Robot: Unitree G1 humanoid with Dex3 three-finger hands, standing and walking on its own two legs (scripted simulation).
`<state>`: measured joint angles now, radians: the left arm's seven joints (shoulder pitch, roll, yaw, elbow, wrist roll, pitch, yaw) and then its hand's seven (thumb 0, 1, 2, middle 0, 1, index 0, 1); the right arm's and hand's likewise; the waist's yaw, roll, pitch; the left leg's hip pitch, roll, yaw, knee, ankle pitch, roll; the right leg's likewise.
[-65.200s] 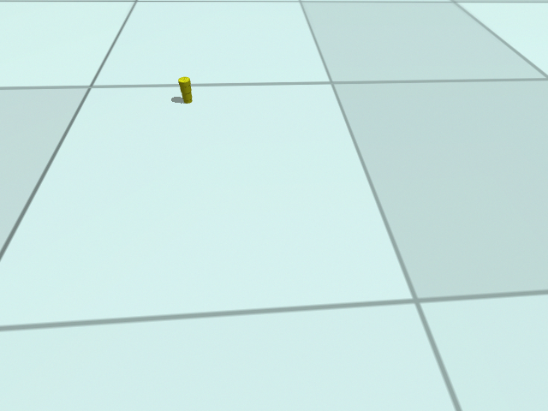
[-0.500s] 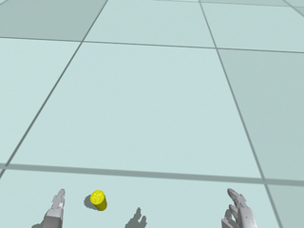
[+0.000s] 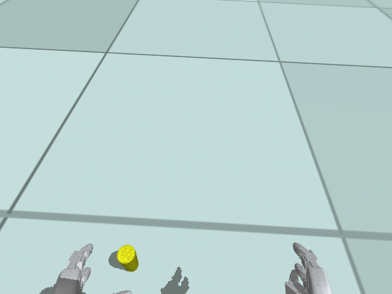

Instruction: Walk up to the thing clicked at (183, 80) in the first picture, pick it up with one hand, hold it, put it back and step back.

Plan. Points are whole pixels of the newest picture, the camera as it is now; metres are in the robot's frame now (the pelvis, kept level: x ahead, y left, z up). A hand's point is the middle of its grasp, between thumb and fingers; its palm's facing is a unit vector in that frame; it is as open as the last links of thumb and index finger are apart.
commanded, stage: stand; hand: left
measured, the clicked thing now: (129, 259) +0.40 +0.27 -0.64
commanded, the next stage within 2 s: none
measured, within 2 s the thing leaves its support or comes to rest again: neither
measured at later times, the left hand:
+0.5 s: hand out of the picture +0.07 +0.26 -0.11, palm faces -0.02 -0.94 -0.34, open 7.4 cm
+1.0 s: hand out of the picture +0.04 +0.25 -0.10, palm faces -0.03 -0.93 -0.35, open 7.4 cm
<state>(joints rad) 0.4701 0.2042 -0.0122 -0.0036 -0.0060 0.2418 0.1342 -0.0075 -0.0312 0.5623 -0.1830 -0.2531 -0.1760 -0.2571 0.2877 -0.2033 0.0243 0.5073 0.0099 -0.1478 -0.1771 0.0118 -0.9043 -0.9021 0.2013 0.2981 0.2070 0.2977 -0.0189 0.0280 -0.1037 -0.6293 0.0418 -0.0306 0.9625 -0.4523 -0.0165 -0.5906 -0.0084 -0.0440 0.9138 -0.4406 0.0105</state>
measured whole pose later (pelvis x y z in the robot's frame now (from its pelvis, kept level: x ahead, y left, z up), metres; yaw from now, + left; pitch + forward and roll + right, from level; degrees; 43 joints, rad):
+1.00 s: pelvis -0.01 +0.00 +0.06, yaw +0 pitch -4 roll +0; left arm 0.15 0.32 0.00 1.17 0.03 -0.01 0.02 0.01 0.91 0.90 -0.21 -0.30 -0.20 -0.30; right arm 0.14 -0.32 -0.02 1.14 -0.02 0.01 0.00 0.00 -0.91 -0.90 0.20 0.30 0.21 0.30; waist 0.01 0.02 0.07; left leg -0.13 0.01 0.01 0.36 -0.16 0.00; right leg -0.13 -0.04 -0.01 0.37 -0.17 0.02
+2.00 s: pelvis +0.02 +0.00 +0.06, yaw -2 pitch -2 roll +0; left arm 0.09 0.33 0.01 1.16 0.02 -0.01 0.01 0.01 0.91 0.90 -0.21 -0.30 -0.20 -0.30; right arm 0.10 -0.33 -0.01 1.16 -0.02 0.00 0.00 0.00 -0.91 -0.90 0.20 0.30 0.21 0.30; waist -0.01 0.00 0.06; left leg -0.09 0.02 0.03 0.30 -0.17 -0.01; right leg -0.10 -0.02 0.00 0.32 -0.18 0.02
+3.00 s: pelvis -0.12 +0.03 +0.03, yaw -7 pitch -2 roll +0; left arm 0.11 0.39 0.07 0.85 0.02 0.04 0.01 0.01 0.91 0.90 -0.21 -0.30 -0.20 -0.30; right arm 0.17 -0.37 -0.05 0.86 -0.02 0.03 -0.01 0.00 -0.90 -0.90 0.20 0.30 0.21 0.30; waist -0.03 -0.02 0.20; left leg -0.36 0.02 0.04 0.70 -0.31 0.02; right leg -0.28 0.03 0.08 0.72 -0.41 0.00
